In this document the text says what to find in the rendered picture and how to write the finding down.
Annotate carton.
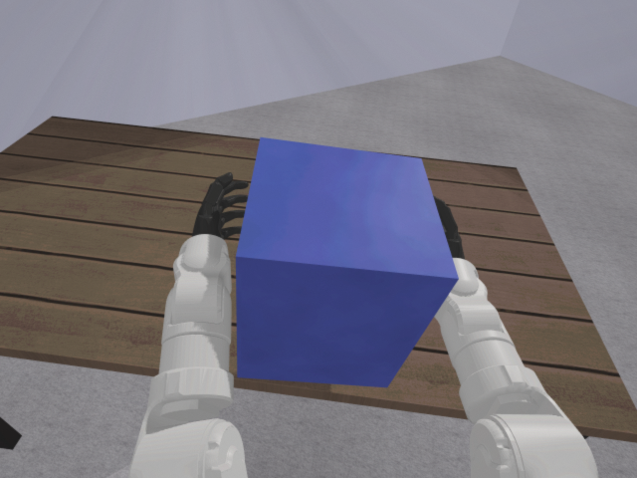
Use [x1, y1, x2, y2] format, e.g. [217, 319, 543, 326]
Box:
[236, 137, 459, 387]

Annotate right robot forearm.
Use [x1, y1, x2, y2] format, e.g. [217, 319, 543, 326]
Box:
[434, 258, 599, 478]

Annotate left robot hand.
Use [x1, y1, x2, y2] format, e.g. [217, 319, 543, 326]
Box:
[192, 172, 249, 239]

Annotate table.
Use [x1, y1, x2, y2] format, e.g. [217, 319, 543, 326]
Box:
[0, 117, 637, 450]

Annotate right robot hand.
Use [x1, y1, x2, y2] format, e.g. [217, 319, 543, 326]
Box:
[433, 195, 465, 260]

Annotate left robot forearm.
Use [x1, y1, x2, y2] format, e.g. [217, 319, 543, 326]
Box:
[128, 234, 234, 478]

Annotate left robot upper arm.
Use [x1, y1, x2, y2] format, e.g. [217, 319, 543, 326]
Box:
[129, 418, 248, 478]

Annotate right robot upper arm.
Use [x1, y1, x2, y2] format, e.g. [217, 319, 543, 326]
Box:
[470, 414, 597, 478]

